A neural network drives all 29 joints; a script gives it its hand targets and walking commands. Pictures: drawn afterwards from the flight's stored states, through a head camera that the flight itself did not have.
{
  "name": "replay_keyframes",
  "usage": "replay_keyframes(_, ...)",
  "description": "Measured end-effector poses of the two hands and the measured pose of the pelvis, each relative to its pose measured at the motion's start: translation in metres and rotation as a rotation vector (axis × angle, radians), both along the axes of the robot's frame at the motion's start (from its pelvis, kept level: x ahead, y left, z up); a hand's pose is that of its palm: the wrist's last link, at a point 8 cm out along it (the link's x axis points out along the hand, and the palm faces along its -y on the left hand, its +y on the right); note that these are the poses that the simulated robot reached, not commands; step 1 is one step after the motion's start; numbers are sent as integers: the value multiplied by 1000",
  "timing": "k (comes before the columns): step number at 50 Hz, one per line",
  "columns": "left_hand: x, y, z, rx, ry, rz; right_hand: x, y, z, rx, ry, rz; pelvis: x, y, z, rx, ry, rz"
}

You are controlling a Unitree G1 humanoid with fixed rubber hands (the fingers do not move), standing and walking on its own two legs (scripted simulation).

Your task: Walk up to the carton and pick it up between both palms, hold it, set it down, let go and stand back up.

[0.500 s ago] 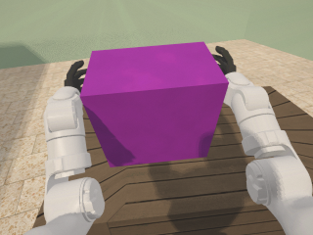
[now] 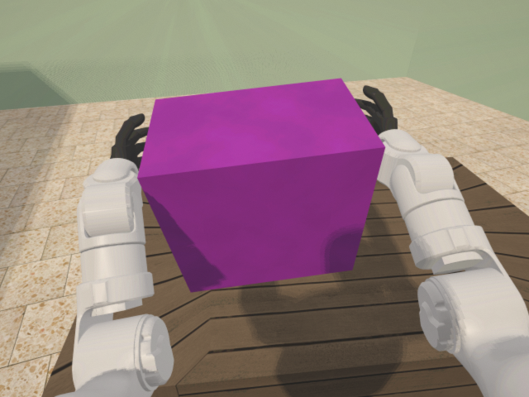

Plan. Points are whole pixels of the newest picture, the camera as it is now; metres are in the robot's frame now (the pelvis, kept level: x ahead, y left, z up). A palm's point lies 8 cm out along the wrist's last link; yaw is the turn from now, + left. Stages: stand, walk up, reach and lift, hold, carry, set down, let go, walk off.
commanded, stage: hold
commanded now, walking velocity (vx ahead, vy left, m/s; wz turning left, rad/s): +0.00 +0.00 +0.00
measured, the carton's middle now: (261, 191) +0.36 +0.00 +0.21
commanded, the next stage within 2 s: none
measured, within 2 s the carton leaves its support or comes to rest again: neither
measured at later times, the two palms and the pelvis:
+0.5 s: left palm (124, 174) +0.34 +0.18 +0.26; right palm (387, 148) +0.35 -0.18 +0.28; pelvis -0.02 +0.00 +0.00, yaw -1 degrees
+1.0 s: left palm (127, 166) +0.36 +0.19 +0.26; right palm (378, 145) +0.37 -0.17 +0.28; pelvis -0.01 +0.01 +0.00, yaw +0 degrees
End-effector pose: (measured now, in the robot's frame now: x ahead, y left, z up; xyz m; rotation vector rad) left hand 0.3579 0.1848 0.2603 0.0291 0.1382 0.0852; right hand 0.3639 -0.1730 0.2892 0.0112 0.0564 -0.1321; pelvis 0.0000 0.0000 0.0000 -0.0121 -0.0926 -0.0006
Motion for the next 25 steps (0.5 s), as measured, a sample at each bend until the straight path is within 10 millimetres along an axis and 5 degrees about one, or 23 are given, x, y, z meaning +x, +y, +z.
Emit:
replay_keyframes(11,-3,-7,-2,-4,23,-11,-7,-8,-13,10,24,-12,1,4,1,2,-18,-16)
replay_keyframes(25,-20,-2,1,-35,8,11,-18,-3,-7,-4,12,5,-19,-4,0,3,-10,-10)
